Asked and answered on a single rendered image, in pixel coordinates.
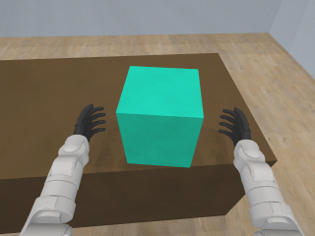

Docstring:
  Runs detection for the left robot hand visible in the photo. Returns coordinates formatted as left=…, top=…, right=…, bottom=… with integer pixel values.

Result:
left=73, top=104, right=106, bottom=143

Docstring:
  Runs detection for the carton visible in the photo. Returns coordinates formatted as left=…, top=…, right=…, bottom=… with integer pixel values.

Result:
left=116, top=66, right=204, bottom=168

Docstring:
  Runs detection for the left robot upper arm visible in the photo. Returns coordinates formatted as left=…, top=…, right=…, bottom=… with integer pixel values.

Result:
left=22, top=223, right=74, bottom=236

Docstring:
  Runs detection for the pedestal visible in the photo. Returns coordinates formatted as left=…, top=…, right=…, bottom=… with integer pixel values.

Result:
left=0, top=53, right=278, bottom=234

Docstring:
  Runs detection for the right robot forearm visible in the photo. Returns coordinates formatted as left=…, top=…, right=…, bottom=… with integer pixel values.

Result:
left=233, top=140, right=305, bottom=236

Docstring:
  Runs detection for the right robot hand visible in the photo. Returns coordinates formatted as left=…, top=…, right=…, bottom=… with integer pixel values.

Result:
left=219, top=107, right=252, bottom=147

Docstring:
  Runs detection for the left robot forearm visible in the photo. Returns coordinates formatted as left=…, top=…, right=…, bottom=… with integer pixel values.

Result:
left=19, top=135, right=90, bottom=236

